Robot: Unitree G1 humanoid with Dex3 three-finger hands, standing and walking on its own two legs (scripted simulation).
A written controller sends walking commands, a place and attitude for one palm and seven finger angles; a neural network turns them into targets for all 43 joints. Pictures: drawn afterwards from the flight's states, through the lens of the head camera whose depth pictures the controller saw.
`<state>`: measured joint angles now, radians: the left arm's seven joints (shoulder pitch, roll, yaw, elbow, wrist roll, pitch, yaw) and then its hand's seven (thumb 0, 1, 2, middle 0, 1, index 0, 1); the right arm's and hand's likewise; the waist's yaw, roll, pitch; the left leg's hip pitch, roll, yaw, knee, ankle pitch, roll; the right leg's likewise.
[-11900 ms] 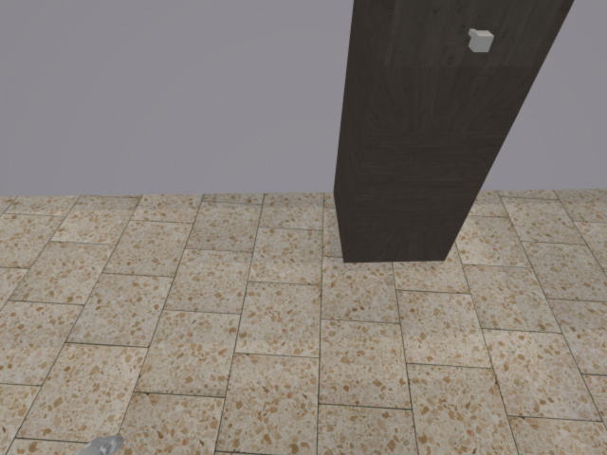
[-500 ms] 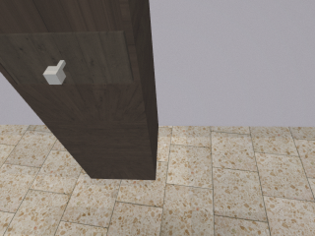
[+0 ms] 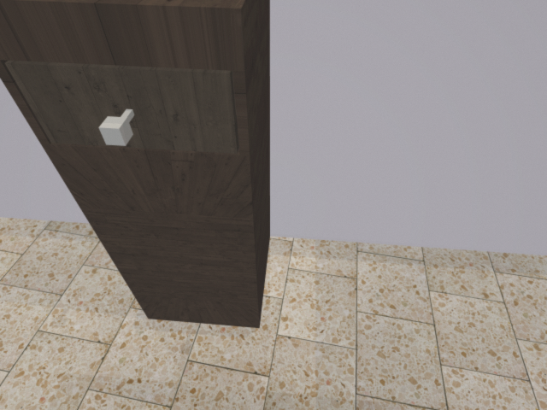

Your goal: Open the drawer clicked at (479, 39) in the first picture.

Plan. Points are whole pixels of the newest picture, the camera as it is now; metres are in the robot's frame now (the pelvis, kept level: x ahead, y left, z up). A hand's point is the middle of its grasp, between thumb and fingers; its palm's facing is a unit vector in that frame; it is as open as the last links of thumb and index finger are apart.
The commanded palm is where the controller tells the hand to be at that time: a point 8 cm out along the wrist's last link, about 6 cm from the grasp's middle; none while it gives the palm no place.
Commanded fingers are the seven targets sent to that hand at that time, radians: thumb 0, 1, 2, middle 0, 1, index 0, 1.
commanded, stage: come to a stop and stand still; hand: left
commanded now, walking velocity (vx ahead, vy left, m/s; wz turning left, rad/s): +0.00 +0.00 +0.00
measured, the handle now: (121, 124) +0.53 +0.32 +0.15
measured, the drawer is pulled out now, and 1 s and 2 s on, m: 0.00 0.00 0.00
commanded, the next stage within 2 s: look again from close up in 0.08 s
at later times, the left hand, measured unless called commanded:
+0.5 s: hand out of the picture +0.03 +0.22 -0.17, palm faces +0.07 -0.96 -0.25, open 7.3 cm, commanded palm none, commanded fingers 0.00 0.90 0.90 -0.20 -0.30 -0.20 -0.30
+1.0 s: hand (96, 349) +0.20 +0.28 -0.01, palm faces +0.04 -0.49 -0.87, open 7.8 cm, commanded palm +0.12 +0.29 -0.01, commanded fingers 0.00 0.57 0.76 -0.22 -0.51 -0.22 -0.51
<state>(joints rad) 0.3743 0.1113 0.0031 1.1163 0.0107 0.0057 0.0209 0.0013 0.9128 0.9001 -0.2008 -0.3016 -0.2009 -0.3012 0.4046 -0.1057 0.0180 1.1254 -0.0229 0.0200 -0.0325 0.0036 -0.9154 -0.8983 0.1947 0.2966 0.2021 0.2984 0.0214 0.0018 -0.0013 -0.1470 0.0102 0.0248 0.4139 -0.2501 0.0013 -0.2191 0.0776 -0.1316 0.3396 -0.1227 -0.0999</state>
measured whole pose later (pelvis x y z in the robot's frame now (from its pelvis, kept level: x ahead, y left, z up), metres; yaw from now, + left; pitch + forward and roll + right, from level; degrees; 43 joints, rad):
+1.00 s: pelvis -0.01 +0.07 -0.02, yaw +1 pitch +2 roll +1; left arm 0.40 0.28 -0.09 0.00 0.64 0.03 0.32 0.01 0.79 0.85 -0.21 -0.38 -0.21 -0.38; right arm 0.19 -0.27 -0.01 0.65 -0.02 -0.17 -0.02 0.02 -0.92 -0.90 0.20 0.30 0.20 0.30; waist 0.00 0.08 -0.08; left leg -0.31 -0.08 0.10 0.61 -0.35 0.08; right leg -0.44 0.00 0.04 0.67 -0.28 -0.02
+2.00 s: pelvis +0.02 +0.06 +0.00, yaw +4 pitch -2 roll +0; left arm 0.00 0.60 0.01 -0.24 0.81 0.04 -0.07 0.00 -0.36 0.36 -0.31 -1.12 -0.31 -1.12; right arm 0.08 -0.28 0.01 0.58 0.02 0.14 0.02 0.01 -0.91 -0.90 0.19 0.30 0.20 0.30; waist 0.08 0.11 -0.01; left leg -0.10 -0.06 0.02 0.41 -0.28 0.06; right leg -0.18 0.02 -0.02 0.43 -0.20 -0.02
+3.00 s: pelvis -0.01 +0.05 +0.00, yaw +6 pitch -1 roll +0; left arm -0.37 0.65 -0.05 -0.04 0.78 -0.01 -0.30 0.00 -0.49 0.30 -0.32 -1.20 -0.32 -1.20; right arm 0.11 -0.29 0.04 0.58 0.04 0.12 0.02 0.01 -0.91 -0.90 0.20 0.30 0.20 0.30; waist 0.08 0.10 0.01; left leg -0.17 -0.07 0.00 0.42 -0.23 0.05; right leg -0.24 0.01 -0.05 0.43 -0.17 -0.03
